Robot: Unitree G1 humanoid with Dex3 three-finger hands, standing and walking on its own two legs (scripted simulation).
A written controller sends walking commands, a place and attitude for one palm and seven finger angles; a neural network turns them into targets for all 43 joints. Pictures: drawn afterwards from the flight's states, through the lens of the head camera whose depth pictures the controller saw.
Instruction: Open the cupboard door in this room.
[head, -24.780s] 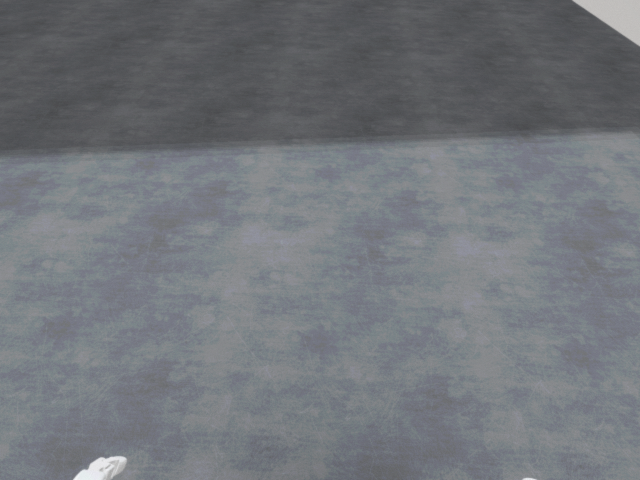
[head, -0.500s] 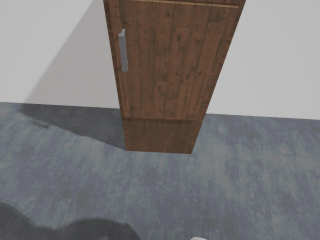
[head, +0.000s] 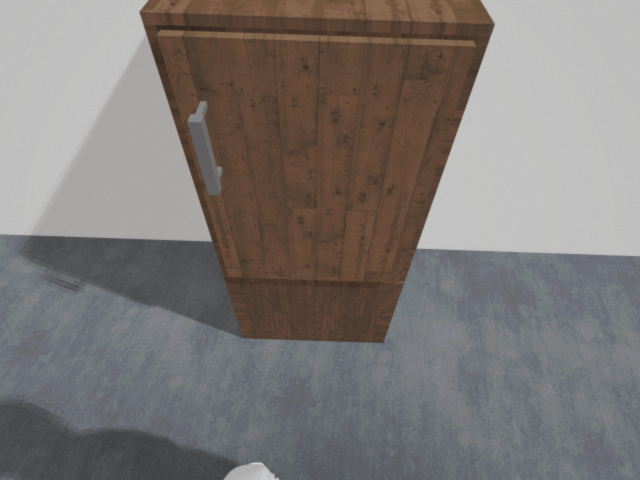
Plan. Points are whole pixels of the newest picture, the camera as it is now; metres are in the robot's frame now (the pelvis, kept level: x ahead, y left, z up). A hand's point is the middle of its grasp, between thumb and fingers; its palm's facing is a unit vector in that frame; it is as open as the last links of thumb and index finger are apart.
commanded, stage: come to a stop and stand still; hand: left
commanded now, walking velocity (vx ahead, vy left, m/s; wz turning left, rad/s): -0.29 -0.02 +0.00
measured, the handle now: (208, 150) +0.58 +0.23 +0.07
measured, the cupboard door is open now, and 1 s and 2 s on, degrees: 0 0 0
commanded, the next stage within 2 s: look again from close up in 0.82 s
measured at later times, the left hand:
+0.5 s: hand out of the picture +0.05 +0.19 -0.18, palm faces +0.00 -0.96 -0.28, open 7.4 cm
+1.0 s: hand out of the picture +0.00 +0.15 -0.18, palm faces -0.01 -0.98 -0.19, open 7.3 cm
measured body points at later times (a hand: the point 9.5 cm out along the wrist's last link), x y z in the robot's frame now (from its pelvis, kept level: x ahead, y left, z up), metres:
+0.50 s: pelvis +0.00 -0.02 -0.01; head +0.03 -0.03 +0.44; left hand +0.05 +0.24 -0.16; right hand +0.07 -0.25 -0.17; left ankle +0.08 +0.12 -0.74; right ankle -0.01 -0.14 -0.74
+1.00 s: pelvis -0.02 -0.03 +0.00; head +0.00 -0.02 +0.45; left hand +0.00 +0.21 -0.16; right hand -0.02 -0.25 -0.15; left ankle -0.04 +0.09 -0.74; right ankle -0.01 -0.14 -0.74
